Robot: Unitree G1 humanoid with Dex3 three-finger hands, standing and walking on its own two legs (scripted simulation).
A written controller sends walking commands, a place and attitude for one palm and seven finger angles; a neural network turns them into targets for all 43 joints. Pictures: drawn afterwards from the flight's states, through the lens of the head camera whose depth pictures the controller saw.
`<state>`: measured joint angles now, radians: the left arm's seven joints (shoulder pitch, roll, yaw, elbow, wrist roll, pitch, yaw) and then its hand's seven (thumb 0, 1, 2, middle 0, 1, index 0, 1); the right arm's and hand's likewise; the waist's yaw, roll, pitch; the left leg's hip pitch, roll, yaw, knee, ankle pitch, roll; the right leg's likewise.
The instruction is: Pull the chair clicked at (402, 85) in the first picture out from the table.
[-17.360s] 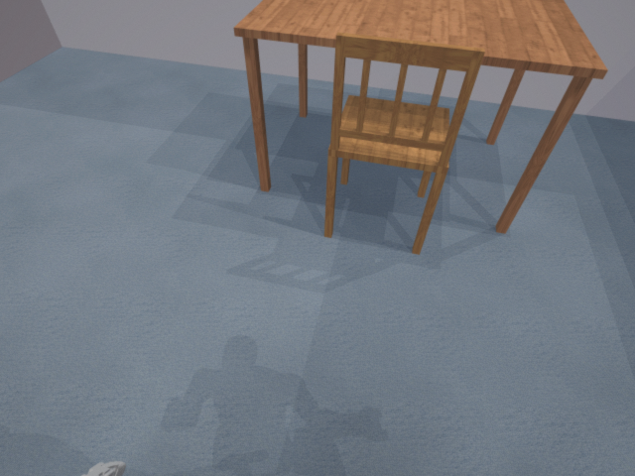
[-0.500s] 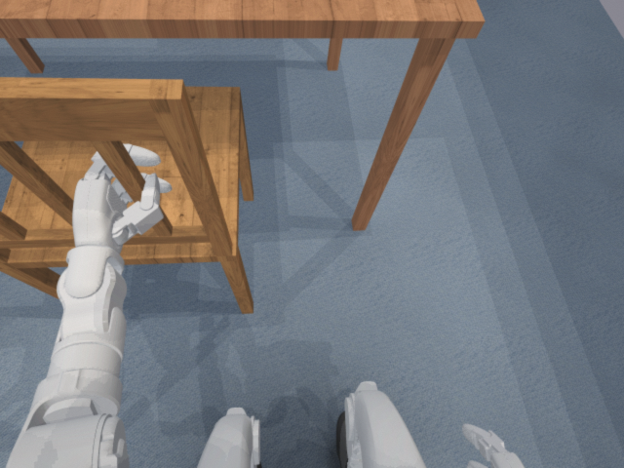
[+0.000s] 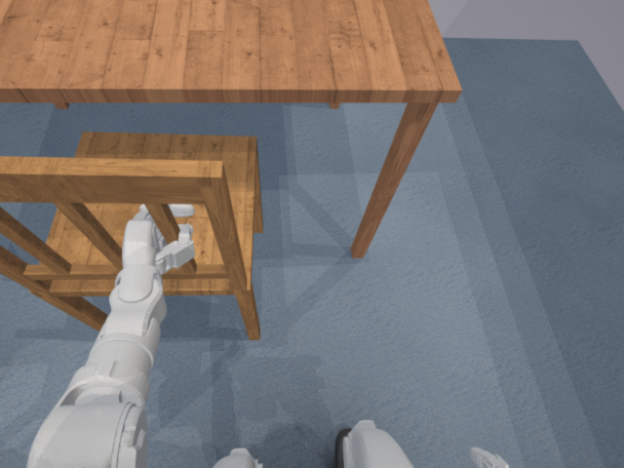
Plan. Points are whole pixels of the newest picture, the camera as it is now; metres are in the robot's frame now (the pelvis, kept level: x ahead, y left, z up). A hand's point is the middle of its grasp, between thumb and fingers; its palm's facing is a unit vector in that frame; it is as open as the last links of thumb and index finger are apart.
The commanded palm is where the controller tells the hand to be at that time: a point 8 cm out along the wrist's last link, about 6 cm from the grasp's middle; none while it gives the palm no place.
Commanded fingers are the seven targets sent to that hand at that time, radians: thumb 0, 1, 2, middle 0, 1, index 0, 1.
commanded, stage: step backward, pulling the chair out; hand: left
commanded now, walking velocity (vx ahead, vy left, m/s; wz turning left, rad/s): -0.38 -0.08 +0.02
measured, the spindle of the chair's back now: (101, 238) +0.44 +0.29 -0.08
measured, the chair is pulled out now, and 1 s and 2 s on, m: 0.03 0.17 0.19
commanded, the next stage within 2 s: none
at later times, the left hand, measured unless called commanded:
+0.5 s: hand (197, 278) +0.36 +0.14 -0.05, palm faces +0.04 -0.99 -0.15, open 5.0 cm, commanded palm +0.34 +0.19 -0.04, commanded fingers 0.00 0.90 0.90 -0.50 -1.45 -0.50 -1.45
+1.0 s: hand (222, 342) +0.28 +0.10 -0.05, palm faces +0.00 -0.98 -0.20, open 5.1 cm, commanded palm +0.28 +0.15 -0.04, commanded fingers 0.00 0.90 0.90 -0.50 -1.45 -0.50 -1.45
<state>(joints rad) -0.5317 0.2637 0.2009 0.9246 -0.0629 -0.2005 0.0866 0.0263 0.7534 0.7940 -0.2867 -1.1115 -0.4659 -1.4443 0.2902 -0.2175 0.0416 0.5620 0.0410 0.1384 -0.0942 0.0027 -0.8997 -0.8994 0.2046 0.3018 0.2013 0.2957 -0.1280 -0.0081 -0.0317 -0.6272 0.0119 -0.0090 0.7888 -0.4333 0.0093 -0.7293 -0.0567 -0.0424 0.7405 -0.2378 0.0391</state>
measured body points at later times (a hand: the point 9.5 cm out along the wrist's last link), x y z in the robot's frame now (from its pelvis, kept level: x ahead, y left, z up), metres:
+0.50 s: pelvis -0.03 +0.00 +0.01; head +0.08 +0.00 +0.45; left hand +0.36 +0.19 -0.04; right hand +0.02 -0.26 -0.12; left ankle -0.04 +0.10 -0.71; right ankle +0.03 -0.15 -0.71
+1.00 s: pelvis -0.10 -0.02 +0.01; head -0.01 -0.03 +0.45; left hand +0.27 +0.15 -0.03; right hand -0.03 -0.29 -0.12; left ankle -0.04 +0.10 -0.71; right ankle +0.03 -0.15 -0.71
